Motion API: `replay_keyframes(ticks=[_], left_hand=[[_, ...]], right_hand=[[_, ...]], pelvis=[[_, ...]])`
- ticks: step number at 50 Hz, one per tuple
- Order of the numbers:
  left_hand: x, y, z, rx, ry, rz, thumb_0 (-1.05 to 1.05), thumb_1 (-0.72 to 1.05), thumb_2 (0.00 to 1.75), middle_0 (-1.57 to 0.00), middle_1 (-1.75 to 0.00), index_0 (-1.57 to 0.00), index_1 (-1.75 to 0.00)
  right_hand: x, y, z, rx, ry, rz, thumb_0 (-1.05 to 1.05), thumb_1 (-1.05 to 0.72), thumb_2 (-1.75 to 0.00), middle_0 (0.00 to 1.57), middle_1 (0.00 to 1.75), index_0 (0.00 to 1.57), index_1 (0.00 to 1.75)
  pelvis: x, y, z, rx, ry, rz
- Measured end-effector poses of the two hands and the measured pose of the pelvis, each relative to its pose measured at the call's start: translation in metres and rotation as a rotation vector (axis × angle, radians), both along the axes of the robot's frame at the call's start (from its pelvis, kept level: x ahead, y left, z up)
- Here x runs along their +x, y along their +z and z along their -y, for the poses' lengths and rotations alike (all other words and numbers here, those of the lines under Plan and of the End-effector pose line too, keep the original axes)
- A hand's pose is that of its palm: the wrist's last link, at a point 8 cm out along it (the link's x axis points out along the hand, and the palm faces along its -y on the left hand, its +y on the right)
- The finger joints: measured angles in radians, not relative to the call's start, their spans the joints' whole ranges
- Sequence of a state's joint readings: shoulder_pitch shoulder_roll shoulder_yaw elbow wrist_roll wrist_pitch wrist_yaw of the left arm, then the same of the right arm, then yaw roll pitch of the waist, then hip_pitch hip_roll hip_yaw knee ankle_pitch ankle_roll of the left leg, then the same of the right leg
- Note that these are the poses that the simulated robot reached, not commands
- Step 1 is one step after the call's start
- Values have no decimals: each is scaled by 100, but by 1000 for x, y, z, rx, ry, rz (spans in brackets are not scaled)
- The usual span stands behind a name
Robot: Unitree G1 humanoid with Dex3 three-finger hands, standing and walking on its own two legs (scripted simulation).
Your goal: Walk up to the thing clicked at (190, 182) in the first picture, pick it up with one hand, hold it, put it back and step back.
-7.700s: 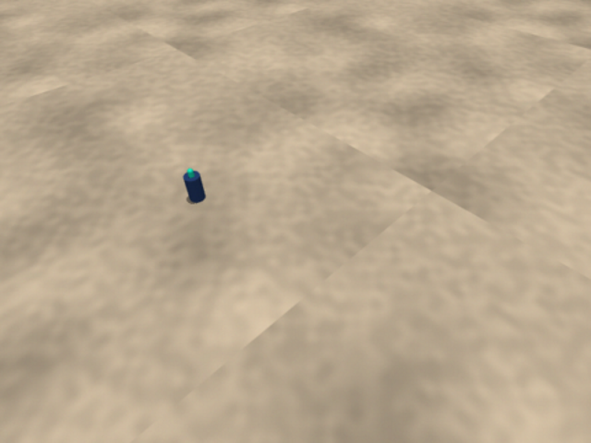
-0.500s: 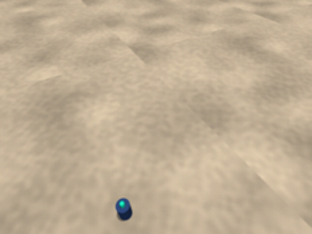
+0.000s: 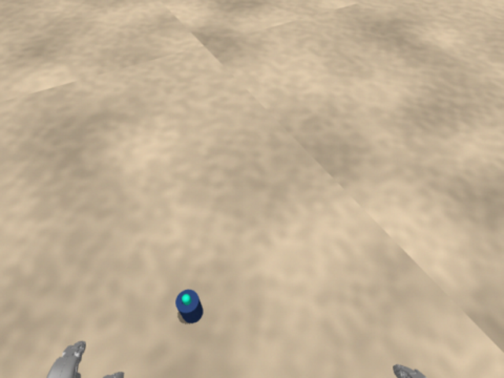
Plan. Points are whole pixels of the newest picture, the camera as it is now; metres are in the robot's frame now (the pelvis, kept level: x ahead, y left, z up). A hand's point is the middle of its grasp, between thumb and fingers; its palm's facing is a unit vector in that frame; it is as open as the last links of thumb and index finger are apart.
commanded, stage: go down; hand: left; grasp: from the side
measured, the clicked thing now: (189, 305) +0.45 +0.21 -0.67
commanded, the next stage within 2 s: none
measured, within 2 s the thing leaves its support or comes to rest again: neither
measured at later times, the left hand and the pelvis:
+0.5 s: hand out of the picture +0.15 +0.28 -0.18, palm faces +0.09 -0.94 -0.33, open 17.3 cm; pelvis +0.00 +0.01 -0.06, yaw +0 degrees
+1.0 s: hand (87, 375) +0.19 +0.32 -0.22, palm faces +0.16 -0.95 -0.28, open 17.4 cm; pelvis -0.03 +0.01 -0.13, yaw +0 degrees
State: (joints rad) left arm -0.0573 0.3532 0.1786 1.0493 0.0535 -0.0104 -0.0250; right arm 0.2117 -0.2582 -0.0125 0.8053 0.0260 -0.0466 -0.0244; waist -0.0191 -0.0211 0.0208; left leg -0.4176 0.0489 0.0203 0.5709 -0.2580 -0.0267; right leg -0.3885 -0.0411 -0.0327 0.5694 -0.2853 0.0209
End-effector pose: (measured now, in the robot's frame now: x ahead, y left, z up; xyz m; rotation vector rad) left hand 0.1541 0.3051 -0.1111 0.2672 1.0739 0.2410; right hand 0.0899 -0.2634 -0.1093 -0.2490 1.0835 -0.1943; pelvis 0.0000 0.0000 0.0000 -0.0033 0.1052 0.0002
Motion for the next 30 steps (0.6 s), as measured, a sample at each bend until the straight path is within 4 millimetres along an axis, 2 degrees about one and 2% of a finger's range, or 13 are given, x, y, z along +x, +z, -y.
replay_keyframes(ticks=[3,8,16,22,30], left_hand=[[6,-3,-4,2,1,-7,0,33,35,-7,-9,-8,-8],[3,-14,-12,-3,11,-11,0,4,21,-6,-9,-7,-7],[-10,-26,-18,1,8,12,0,-34,10,-7,-11,-9,-11],[-15,-31,-19,1,18,16,0,-50,6,-9,-11,-10,-10],[-19,-34,-24,-4,31,23,-1,-57,3,-9,-10,-10,-9]], right_hand=[[-4,-3,-5,14,-16,14,1,-97,-92,20,30,20,30],[-2,-13,-6,13,-17,47,1,-95,-91,20,30,20,30],[22,-24,-5,-21,9,139,1,-92,-90,20,30,20,30],[48,-25,-10,-44,41,231,1,-91,-90,20,30,20,30],[69,-25,-19,-61,73,317,1,-90,-90,20,30,20,30]], pelvis=[[1,-5,-1,-3,-3,-20],[1,-19,-3,-8,-9,-67],[1,-42,-6,-17,-4,-115],[1,-53,-6,-24,3,-138],[0,-65,-6,-35,12,-161]])
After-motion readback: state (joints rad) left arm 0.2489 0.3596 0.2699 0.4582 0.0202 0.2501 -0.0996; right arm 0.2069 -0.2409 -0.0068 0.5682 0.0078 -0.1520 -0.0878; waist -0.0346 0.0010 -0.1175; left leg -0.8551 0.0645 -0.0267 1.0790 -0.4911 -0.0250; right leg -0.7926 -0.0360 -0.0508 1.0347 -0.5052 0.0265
